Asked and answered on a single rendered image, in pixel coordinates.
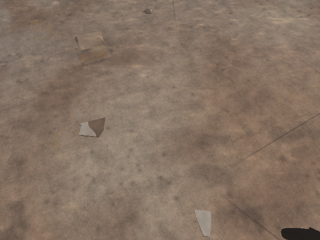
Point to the right robot hand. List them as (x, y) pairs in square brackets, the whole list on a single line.
[(300, 234)]

